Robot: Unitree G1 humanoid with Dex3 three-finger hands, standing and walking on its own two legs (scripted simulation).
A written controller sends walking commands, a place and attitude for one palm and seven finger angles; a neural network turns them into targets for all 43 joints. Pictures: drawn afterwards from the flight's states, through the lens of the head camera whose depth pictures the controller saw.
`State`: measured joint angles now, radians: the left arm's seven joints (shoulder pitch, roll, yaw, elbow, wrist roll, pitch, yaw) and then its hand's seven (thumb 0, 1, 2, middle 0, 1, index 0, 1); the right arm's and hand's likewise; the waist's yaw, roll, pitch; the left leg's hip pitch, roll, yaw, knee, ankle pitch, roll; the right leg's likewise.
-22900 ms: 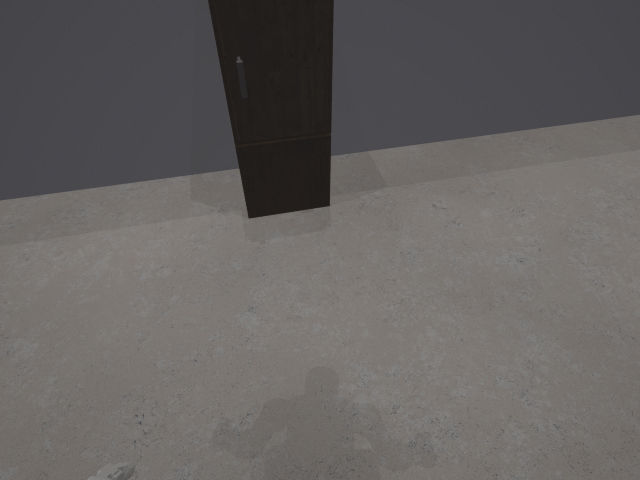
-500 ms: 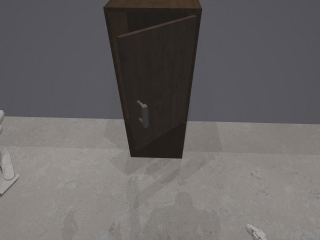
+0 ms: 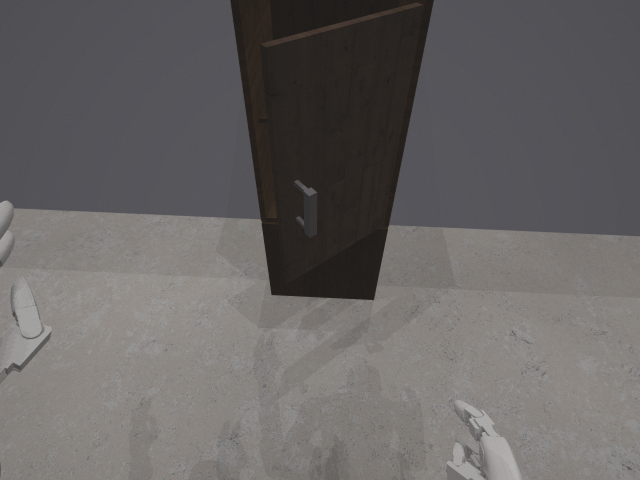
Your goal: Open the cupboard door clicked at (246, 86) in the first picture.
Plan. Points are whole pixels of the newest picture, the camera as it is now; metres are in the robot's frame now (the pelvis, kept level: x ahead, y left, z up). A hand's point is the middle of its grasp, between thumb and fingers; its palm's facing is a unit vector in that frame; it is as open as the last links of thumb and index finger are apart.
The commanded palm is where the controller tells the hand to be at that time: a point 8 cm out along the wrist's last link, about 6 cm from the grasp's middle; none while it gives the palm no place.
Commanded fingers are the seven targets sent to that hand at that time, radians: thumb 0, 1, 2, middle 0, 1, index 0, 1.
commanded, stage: stop stepping back and stand still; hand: left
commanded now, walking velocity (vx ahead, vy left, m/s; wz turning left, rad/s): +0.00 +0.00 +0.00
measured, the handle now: (304, 208) +0.65 +0.07 -0.08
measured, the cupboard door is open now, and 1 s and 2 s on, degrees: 41 41 41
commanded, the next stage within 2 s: let the arm hang, fingers relaxed in 0.66 s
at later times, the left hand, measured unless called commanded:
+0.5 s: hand (14, 357) +0.19 +0.29 +0.16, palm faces +0.38 -0.79 -0.48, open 7.4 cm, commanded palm +0.13 +0.32 +0.18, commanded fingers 0.00 0.90 0.90 -0.20 -0.30 -0.20 -0.30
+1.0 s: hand out of the picture +0.08 +0.24 -0.13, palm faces -0.04 -0.96 -0.29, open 7.4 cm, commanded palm none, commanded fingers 0.00 0.90 0.90 -0.20 -0.30 -0.20 -0.30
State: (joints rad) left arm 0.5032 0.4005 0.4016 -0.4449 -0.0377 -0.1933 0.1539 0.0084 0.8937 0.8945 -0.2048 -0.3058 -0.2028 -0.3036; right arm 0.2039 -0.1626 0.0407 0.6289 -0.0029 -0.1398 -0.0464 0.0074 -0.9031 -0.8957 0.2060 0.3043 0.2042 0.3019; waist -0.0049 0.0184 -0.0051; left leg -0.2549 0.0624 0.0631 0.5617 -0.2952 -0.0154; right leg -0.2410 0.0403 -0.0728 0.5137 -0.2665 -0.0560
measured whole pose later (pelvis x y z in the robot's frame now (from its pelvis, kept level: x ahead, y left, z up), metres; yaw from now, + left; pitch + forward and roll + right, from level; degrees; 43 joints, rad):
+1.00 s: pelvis -0.03 +0.03 +0.00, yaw +1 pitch +0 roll +1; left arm 0.27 0.24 0.00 0.69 0.03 0.04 -0.01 0.01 0.91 0.89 -0.20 -0.30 -0.19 -0.30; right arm 0.15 -0.29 0.00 0.88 -0.02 -0.02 0.02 0.00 -0.91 -0.90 0.20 0.30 0.20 0.30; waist -0.02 0.02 0.03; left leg -0.29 -0.02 0.08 0.52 -0.23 0.04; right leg -0.31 -0.04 -0.05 0.55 -0.24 0.00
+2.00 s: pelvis +0.00 +0.02 +0.01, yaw +2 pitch -1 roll +0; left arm 0.14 0.26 0.01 1.13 0.01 -0.02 0.01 0.00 0.91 0.89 -0.20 -0.30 -0.20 -0.30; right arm 0.15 -0.27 -0.01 1.14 -0.02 -0.01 -0.01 0.00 -0.91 -0.90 0.20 0.30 0.20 0.30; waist 0.00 0.01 0.05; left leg -0.13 -0.01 0.05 0.33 -0.17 0.02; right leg -0.14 -0.01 -0.08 0.34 -0.18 -0.02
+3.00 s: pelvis +0.00 -0.01 -0.01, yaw -9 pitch -1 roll +2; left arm 0.19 0.21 0.06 0.97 0.02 0.06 -0.02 0.00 0.91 0.89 -0.20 -0.30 -0.20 -0.30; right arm 0.21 -0.23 -0.05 1.03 -0.03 0.03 -0.04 0.00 -0.91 -0.90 0.20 0.30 0.20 0.30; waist 0.02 0.02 0.12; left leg -0.22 0.10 0.20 0.61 -0.35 -0.03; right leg -0.30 0.00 0.01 0.66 -0.32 -0.02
